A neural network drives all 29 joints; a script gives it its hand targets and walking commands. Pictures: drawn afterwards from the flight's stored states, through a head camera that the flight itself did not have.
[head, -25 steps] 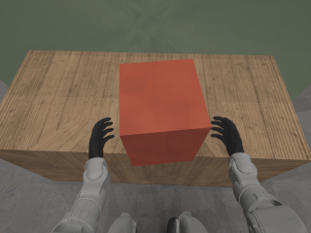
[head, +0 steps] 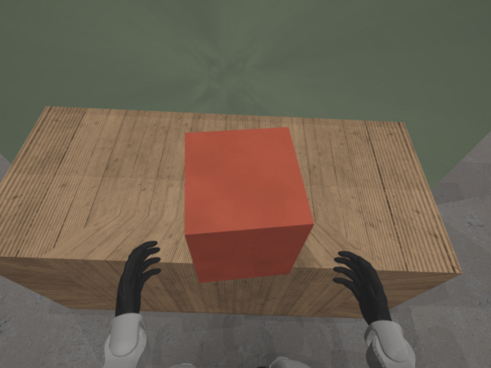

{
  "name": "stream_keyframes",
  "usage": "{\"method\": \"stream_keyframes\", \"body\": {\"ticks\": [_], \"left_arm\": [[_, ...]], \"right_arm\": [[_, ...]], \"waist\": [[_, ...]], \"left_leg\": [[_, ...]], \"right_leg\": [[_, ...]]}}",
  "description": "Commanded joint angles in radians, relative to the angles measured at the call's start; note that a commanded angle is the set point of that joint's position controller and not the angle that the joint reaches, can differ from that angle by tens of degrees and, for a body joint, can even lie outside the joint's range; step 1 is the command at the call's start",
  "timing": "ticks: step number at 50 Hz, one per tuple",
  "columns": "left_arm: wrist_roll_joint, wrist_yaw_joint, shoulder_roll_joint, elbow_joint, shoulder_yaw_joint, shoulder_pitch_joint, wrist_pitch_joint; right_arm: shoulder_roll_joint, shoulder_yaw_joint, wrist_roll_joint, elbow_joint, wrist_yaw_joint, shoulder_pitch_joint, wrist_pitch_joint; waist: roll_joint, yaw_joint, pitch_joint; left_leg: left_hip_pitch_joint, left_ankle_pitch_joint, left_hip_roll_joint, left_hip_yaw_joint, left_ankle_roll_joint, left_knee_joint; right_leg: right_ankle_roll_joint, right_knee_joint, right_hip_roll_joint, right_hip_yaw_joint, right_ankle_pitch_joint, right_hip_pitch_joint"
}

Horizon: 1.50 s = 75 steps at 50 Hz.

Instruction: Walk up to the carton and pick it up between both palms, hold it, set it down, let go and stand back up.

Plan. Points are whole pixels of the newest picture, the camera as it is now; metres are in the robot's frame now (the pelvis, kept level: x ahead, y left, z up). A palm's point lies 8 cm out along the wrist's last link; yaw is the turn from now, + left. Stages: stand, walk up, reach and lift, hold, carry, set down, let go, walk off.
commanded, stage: set down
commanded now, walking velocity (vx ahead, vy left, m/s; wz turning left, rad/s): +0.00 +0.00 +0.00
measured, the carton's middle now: (241, 209) +0.42 +0.02 -0.08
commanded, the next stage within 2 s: let go in 1.60 s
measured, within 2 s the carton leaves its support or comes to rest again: neither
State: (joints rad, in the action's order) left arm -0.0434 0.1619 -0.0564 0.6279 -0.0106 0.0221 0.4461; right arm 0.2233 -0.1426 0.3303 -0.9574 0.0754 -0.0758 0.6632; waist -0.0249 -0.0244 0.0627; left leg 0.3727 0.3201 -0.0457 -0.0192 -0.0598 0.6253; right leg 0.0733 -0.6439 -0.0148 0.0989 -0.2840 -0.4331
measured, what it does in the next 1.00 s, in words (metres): stands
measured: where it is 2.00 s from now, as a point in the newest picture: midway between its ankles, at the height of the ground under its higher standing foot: outside the picture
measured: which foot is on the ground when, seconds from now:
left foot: down 0.00-1.00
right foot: down 0.00-1.00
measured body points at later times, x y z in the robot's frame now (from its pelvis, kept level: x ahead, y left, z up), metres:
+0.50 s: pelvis +0.02 +0.01 +0.01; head +0.03 +0.03 +0.46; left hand +0.21 +0.20 -0.05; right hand +0.20 -0.21 -0.05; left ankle +0.00 +0.16 -0.72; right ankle +0.03 -0.07 -0.72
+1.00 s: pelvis +0.03 +0.03 +0.02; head +0.03 +0.05 +0.47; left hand +0.20 +0.23 -0.06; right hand +0.19 -0.19 -0.06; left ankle +0.00 +0.16 -0.72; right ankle +0.03 -0.07 -0.72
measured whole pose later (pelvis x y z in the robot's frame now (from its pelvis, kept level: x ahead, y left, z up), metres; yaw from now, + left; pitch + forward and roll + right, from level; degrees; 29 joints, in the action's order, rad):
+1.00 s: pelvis +0.03 +0.03 +0.02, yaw -2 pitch -5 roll -1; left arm -0.01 0.12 -0.13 0.54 0.06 0.25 0.19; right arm 0.19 -0.06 0.18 -0.83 0.07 0.18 0.44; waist -0.03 -0.05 0.08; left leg 0.07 0.31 -0.05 0.03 -0.03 0.45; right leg 0.03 -0.44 -0.03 0.05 -0.24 -0.13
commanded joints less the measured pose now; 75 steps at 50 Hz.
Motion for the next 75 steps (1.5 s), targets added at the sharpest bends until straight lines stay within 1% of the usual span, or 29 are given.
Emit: {"method": "stream_keyframes", "body": {"ticks": [1, 5, 8, 15, 21, 27, 36, 41, 47, 57, 65, 72, 75], "left_arm": [[-0.01, 0.004, -0.055, -0.202, 0.011, -0.03, 0.039], [-0.024, 0.01, -0.052, -0.243, 0.042, 0.02, 0.031], [-0.025, 0.014, -0.053, -0.256, 0.057, 0.058, 0.026], [-0.003, 0.013, -0.067, -0.23, 0.063, 0.113, 0.001], [0.011, 0.008, -0.078, -0.217, 0.057, 0.127, -0.03], [0.009, 0.002, -0.091, -0.228, 0.067, 0.133, -0.061], [0.009, -0.012, -0.117, -0.228, 0.064, 0.14, -0.124], [0.02, -0.024, -0.127, -0.222, 0.054, 0.151, -0.165], [0.033, -0.039, -0.139, -0.23, 0.046, 0.161, -0.212], [0.063, -0.06, -0.151, -0.268, 0.026, 0.191, -0.292], [0.084, -0.073, -0.153, -0.285, 0.016, 0.216, -0.363], [0.092, -0.08, -0.157, -0.303, 0.016, 0.219, -0.417], [0.088, -0.084, -0.161, -0.306, 0.018, 0.212, -0.439]], "right_arm": [[0.128, 0.05, 0.003, 0.174, 0.002, -0.056, 0.052], [0.125, 0.056, 0.008, 0.219, 0.014, -0.007, 0.041], [0.125, 0.055, 0.015, 0.231, 0.021, 0.033, 0.03], [0.134, 0.062, 0.016, 0.206, 0.023, 0.095, 0.003], [0.126, 0.066, -0.004, 0.2, 0.021, 0.125, -0.027], [0.114, 0.084, -0.033, 0.231, 0.021, 0.141, -0.057], [0.104, 0.108, -0.086, 0.255, 0.012, 0.16, -0.117], [0.098, 0.117, -0.114, 0.245, 0.002, 0.177, -0.149], [0.089, 0.127, -0.145, 0.243, -0.01, 0.198, -0.183], [0.089, 0.146, -0.185, 0.255, -0.022, 0.236, -0.232], [0.096, 0.161, -0.22, 0.255, -0.027, 0.252, -0.271], [0.107, 0.178, -0.247, 0.252, -0.026, 0.255, -0.301], [0.111, 0.186, -0.258, 0.253, -0.027, 0.249, -0.314]], "waist": [[-0.041, -0.005, -0.299], [-0.03, -0.007, -0.259], [-0.027, -0.009, -0.235], [-0.018, -0.006, -0.163], [-0.005, -0.01, -0.12], [0.006, -0.012, -0.108], [0.001, -0.019, -0.083], [-0.005, -0.022, -0.071], [0.0, -0.02, -0.063], [0.029, -0.025, -0.051], [0.049, -0.033, -0.038], [0.068, -0.036, -0.031], [0.064, -0.034, -0.027]], "left_leg": [[0.009, -0.254, 0.07, 0.04, 0.03, -0.096], [-0.031, -0.256, 0.06, 0.039, 0.029, -0.12], [-0.063, -0.26, 0.058, 0.039, 0.03, -0.134], [-0.124, -0.268, 0.055, 0.039, 0.03, -0.154], [-0.152, -0.25, 0.055, 0.042, 0.03, -0.17], [-0.173, -0.234, 0.053, 0.041, 0.03, -0.184], [-0.195, -0.218, 0.051, 0.044, 0.033, -0.213], [-0.216, -0.243, 0.052, 0.049, 0.031, -0.226], [-0.244, -0.275, 0.054, 0.051, 0.025, -0.238], [-0.292, -0.363, 0.051, 0.056, 0.009, -0.252], [-0.313, -0.417, 0.046, 0.06, -0.003, -0.264], [-0.322, -0.434, 0.038, 0.061, -0.012, -0.268], [-0.32, -0.429, 0.035, 0.06, -0.011, -0.269]], "right_leg": [[-0.056, 0.182, 0.026, -0.186, 0.191, 0.373], [-0.051, 0.199, 0.02, -0.172, 0.179, 0.352], [-0.048, 0.209, 0.016, -0.165, 0.185, 0.347], [-0.041, 0.231, 0.003, -0.153, 0.191, 0.33], [-0.036, 0.252, 0.004, -0.152, 0.162, 0.317], [-0.031, 0.266, 0.006, -0.149, 0.138, 0.304], [-0.03, 0.288, 0.011, -0.147, 0.125, 0.314], [-0.033, 0.302, 0.011, -0.144, 0.158, 0.336], [-0.033, 0.318, 0.009, -0.138, 0.202, 0.36], [-0.03, 0.338, -0.001, -0.122, 0.281, 0.392], [-0.021, 0.351, -0.017, -0.108, 0.301, 0.406], [-0.014, 0.351, -0.029, -0.095, 0.286, 0.403], [-0.014, 0.351, -0.031, -0.091, 0.279, 0.403]]}}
